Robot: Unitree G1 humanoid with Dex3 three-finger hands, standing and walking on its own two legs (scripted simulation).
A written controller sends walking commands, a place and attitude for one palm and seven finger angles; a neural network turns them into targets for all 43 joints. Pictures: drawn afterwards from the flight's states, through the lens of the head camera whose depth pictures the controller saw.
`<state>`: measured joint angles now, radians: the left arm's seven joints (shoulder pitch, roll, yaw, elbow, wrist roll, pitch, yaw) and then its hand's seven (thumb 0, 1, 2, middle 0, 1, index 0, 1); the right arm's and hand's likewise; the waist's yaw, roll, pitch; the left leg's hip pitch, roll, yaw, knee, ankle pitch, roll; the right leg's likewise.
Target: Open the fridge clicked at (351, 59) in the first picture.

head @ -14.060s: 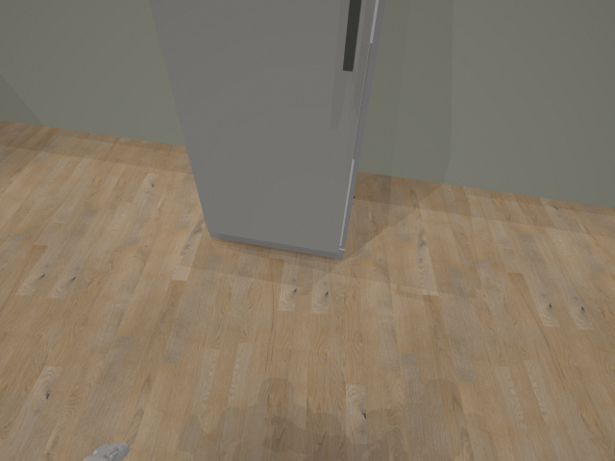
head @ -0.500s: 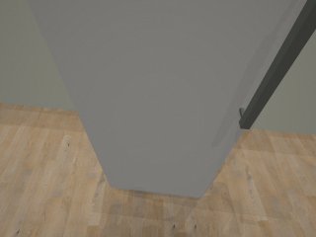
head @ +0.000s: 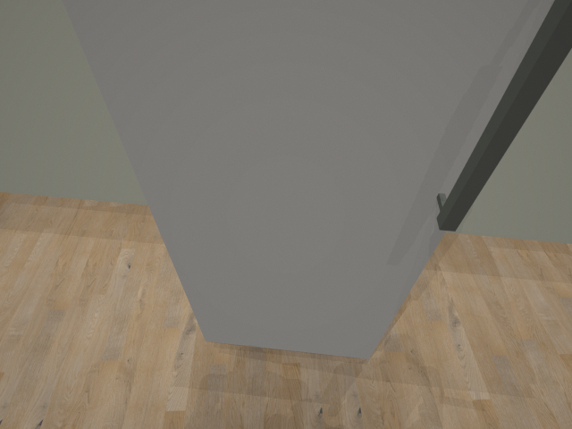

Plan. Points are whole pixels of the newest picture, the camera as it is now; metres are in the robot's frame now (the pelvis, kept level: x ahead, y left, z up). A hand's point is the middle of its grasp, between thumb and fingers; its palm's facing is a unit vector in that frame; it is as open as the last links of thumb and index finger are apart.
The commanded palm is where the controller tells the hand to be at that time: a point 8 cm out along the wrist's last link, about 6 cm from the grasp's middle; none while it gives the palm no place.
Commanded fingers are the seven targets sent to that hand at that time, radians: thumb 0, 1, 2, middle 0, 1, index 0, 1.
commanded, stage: look again from close up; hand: right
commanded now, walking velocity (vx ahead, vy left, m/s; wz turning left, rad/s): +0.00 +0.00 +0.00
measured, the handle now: (497, 116) +0.42 -0.21 +0.25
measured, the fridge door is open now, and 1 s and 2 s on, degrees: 0 0 0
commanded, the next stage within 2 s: raise the hand to about handle height in 0.40 s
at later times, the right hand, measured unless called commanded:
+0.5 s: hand out of the picture +0.01 -0.18 -0.17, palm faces +0.00 +0.98 -0.20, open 7.4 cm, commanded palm +0.08 -0.23 -0.07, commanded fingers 0.00 -0.88 -0.89 0.20 0.31 0.20 0.31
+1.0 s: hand out of the picture +0.13 -0.21 +0.00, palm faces +0.20 +0.98 -0.03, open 9.1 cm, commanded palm +0.12 -0.26 +0.03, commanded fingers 0.00 -0.29 -0.64 0.24 0.69 0.24 0.69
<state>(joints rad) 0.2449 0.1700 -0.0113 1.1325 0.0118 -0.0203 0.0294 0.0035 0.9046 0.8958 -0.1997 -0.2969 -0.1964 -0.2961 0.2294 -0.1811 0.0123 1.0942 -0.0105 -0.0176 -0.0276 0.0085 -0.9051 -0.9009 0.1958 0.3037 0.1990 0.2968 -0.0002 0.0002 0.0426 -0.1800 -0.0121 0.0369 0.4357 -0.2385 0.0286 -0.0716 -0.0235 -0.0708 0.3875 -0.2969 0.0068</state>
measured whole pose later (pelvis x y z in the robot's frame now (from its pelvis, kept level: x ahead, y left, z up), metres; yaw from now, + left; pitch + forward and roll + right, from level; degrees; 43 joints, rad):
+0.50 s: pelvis -0.01 +0.00 +0.00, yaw +0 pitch -1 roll +0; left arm 0.26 0.16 -0.01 1.14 0.01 -0.02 0.03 0.00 0.90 0.90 -0.20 -0.30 -0.20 -0.30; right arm 0.24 -0.18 0.01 1.10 -0.01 -0.02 -0.03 0.01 -0.91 -0.90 0.20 0.30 0.20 0.30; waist 0.00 0.01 0.05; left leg -0.19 -0.01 0.03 0.42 -0.21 0.03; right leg -0.09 -0.02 -0.07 0.39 -0.28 0.00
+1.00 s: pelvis -0.04 +0.00 -0.05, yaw -4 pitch +6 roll +1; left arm 0.17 0.27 0.02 0.45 -0.03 -0.23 0.04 0.01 0.90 0.90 -0.20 -0.30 -0.20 -0.30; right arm 0.51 -0.20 -0.16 -0.07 0.25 -0.39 0.20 0.02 -0.51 -0.74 0.23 0.55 0.23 0.55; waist -0.05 0.01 -0.07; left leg -0.61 0.02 0.11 0.91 -0.41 0.03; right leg -0.56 -0.02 0.01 0.95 -0.49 0.00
